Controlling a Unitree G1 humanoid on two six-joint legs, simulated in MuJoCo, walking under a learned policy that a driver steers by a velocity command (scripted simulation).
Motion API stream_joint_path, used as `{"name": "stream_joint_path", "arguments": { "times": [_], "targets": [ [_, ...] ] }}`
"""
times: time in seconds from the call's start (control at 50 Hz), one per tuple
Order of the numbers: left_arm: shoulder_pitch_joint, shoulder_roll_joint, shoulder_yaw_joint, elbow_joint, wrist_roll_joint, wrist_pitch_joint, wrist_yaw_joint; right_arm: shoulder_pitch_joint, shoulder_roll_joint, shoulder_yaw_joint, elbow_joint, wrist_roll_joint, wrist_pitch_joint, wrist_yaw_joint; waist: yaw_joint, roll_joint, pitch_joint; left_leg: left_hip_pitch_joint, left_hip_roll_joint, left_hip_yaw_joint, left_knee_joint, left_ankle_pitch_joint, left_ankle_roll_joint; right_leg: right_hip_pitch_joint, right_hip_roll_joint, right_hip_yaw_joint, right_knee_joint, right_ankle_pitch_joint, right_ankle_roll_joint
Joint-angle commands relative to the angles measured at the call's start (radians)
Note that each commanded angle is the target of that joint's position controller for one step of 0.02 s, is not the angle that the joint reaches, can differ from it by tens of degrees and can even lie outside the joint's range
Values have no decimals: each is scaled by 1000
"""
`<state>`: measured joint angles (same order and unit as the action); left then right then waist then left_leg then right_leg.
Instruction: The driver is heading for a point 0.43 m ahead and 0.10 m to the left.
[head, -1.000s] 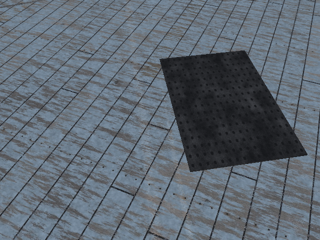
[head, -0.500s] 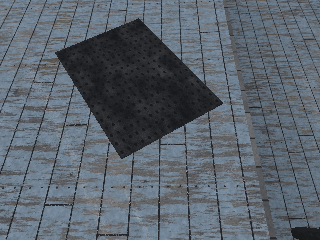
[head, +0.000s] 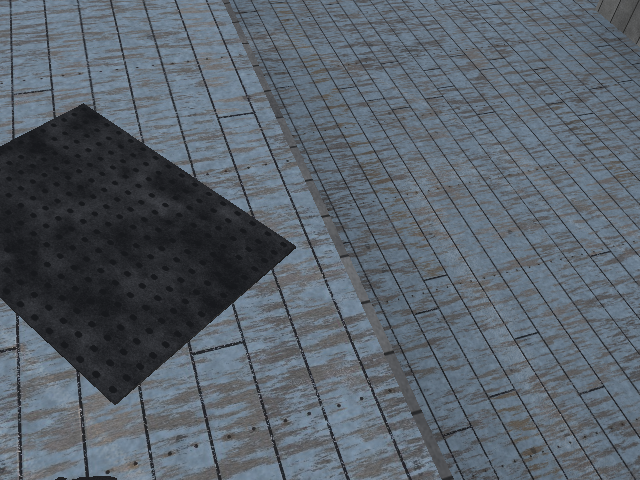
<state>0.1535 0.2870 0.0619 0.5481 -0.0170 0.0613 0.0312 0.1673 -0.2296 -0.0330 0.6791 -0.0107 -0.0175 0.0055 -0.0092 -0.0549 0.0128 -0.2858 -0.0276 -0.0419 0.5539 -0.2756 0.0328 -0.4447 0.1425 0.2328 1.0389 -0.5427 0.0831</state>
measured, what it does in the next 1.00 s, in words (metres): walks ahead: right foot, then left foot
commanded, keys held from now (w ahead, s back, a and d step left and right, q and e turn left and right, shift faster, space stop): w+shift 0.44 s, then w+q+shift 0.22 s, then shift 0.34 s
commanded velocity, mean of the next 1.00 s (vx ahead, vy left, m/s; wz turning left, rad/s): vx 0.60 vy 0.00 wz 0.13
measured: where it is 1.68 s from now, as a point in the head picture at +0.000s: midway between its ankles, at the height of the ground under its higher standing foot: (220, 440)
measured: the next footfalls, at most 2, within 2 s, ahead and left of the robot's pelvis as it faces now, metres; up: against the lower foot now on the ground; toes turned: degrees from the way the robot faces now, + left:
right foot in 0.32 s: +0.05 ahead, -0.12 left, +0.00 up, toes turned -1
left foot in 0.74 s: +0.44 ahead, +0.16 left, +0.00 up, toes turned +12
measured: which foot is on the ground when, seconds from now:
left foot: down 0.00-0.32, up 0.34-0.72, down 0.74-1.00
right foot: up 0.00-0.30, down 0.32-0.72, up 0.74-1.00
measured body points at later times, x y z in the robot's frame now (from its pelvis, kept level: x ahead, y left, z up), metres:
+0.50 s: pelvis +0.11 +0.00 +0.00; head +0.12 -0.01 +0.45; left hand +0.15 +0.26 -0.12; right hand +0.27 -0.26 -0.10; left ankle +0.16 +0.12 -0.67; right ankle +0.01 -0.12 -0.73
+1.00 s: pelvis +0.41 +0.11 +0.01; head +0.44 +0.14 +0.46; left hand +0.51 +0.40 -0.09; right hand +0.54 -0.12 -0.11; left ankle +0.40 +0.15 -0.73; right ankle +0.52 -0.04 -0.66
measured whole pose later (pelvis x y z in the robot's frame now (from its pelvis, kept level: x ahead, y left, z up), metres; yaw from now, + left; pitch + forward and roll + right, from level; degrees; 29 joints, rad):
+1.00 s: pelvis +0.41 +0.11 +0.01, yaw +13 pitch +0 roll -1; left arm 0.17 0.27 0.04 0.67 -0.01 -0.07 0.01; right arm 0.26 -0.23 -0.01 0.83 0.01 -0.08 0.00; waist -0.02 -0.03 0.08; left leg -0.16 -0.12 0.02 0.33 -0.17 0.13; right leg -0.62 -0.07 0.05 1.02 -0.21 0.03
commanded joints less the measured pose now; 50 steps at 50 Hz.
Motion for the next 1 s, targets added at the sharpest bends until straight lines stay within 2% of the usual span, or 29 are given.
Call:
{"name": "stream_joint_path", "arguments": {
  "times": [0.02,0.04,0.08,0.14,0.22,0.24,0.26,0.28,0.3,0.32,0.34,0.36,0.38,0.42,0.52,0.64,0.68,0.7,0.72,0.74,0.76,0.78,0.8,0.82,0.84,0.86,0.88,0.92,1.0],
  "targets": [
    [58,37,27,-17,1,1,-2,-77,-50,1,-63,7,-12,-8,43,177,-68,48,201,-232,-272,20,154,13,-68,-22,95,107,36],
    [57,18,18,-19,-1,-1,-9,-36,-64,-2,-43,14,-7,-12,31,232,-64,91,173,-224,-322,-184,139,-5,-77,-102,22,148,37],
    [-12,64,28,-42,-13,-24,-11,52,-168,-39,-34,32,4,-26,-29,282,-27,186,212,-318,-383,-333,155,-98,-97,-189,-28,145,19],
    [-48,45,21,-39,-15,-72,-12,121,-177,-46,-20,34,-15,-36,-54,227,0,244,258,-361,-412,-341,166,-103,-141,-195,-175,150,-34],
    [-3,20,19,-1,-17,-117,-18,90,-167,-44,-18,42,-35,-23,-30,229,37,145,233,-293,-426,-233,177,71,-136,-231,-407,174,-91],
    [22,42,16,29,82,-89,-48,115,-202,-69,12,-21,-9,2,-39,182,16,147,160,-198,-356,-210,147,109,-81,-280,-490,120,-104],
    [32,14,14,36,81,-83,-55,108,-196,-72,14,-16,2,9,-31,190,16,111,147,-170,-315,-188,147,168,-72,-301,-572,172,-116],
    [76,-10,5,57,69,-82,-51,94,-188,-73,13,4,9,9,0,165,11,22,144,-157,-275,-202,143,291,-65,-336,-666,305,-131],
    [140,9,8,82,61,-83,-42,55,-158,-63,3,15,7,-1,37,139,13,-124,129,-150,-222,-204,126,457,-76,-322,-660,330,-141],
    [271,40,13,113,60,-96,-34,-21,-106,-47,-30,12,0,-4,114,79,-21,-345,98,-116,-63,-210,94,677,-176,-194,-653,246,-164],
    [407,126,21,128,68,-106,-26,-99,-7,-14,-84,4,-11,-3,181,-148,-69,-502,9,19,304,-295,54,765,-424,120,-758,-18,-184],
    [382,232,52,131,65,-98,-24,-161,-61,-21,-139,-11,-24,3,163,-163,41,-706,6,24,408,-206,49,641,-546,407,-831,-172,-302],
    [323,182,41,121,65,-98,-28,-187,-108,-33,-136,-20,-29,10,127,-67,102,-755,69,-26,498,-107,42,599,-527,379,-833,-186,-318],
    [234,111,12,95,57,-114,-41,-102,-136,-41,-90,-17,-39,32,55,-42,49,-680,85,-33,541,-4,11,542,-429,231,-833,-27,-286],
    [225,108,2,120,54,-158,-36,-119,-124,-35,-74,-7,-7,59,22,-52,125,-589,53,-92,477,171,-25,374,-370,-89,-942,223,-244],
    [255,134,9,187,53,-179,-35,-236,-117,-14,-96,-14,8,86,45,-19,153,-385,82,115,222,214,70,419,-387,-327,-1000,554,-196],
    [256,166,14,213,60,-170,-29,-158,-127,-16,-74,-17,9,70,6,-35,90,-246,-3,186,177,107,119,503,-385,-393,-825,1142,-176],
    [264,197,20,229,67,-155,-24,-18,-147,-25,-36,-21,3,57,-57,-51,7,-107,-64,200,162,54,135,528,-384,-402,-627,1388,-164],
    [249,212,22,235,64,-133,-18,213,-167,-36,38,-23,-7,46,-161,-37,-111,140,-97,178,44,116,151,484,-365,-426,-335,1431,-143],
    [305,168,6,232,55,-136,-19,319,-248,-61,76,-39,-6,32,-169,40,-224,404,-8,21,57,52,149,292,-338,-408,-58,1119,-119],
    [436,11,-29,204,27,-136,-57,287,-376,-85,75,-40,-4,26,-29,398,-347,694,317,-534,-36,124,295,-111,-120,-369,370,-10,-39],
    [292,88,-24,177,-30,-167,-41,319,-269,-68,56,76,-22,37,-112,206,-439,689,328,-762,-197,35,347,-141,-68,-117,478,-32,-49],
    [182,121,-11,125,-70,-183,-31,221,-252,-58,63,59,-35,33,-89,141,-248,537,347,-628,-235,139,314,-217,-119,-115,472,33,-67],
    [128,107,-19,103,-55,-193,-16,132,-245,-56,53,50,-51,31,-45,43,-149,357,315,-513,-243,290,280,-170,-171,-121,383,114,-81],
    [103,102,-15,105,-37,-193,-6,61,-214,-47,47,33,-60,28,-14,25,-84,231,284,-393,-232,456,259,-141,-204,-137,334,146,-85],
    [138,105,-8,110,-29,-185,-7,37,-177,-34,43,8,-67,22,19,44,-66,134,265,-305,-254,602,244,-68,-228,-132,314,188,-92],
    [178,96,-7,116,-22,-173,-13,40,-149,-26,49,2,-73,19,38,91,-70,102,259,-260,-265,724,248,-37,-230,-127,289,205,-86],
    [192,90,0,123,-11,-150,-20,37,-135,-18,62,21,-85,10,53,78,-47,71,222,-152,-297,839,237,-34,-233,-157,171,234,-69],
    [104,11,-11,89,17,-125,-14,30,-136,-8,85,25,-72,-23,41,92,-67,92,107,10,-277,985,126,-8,-178,-235,-156,473,-42]
  ]
}}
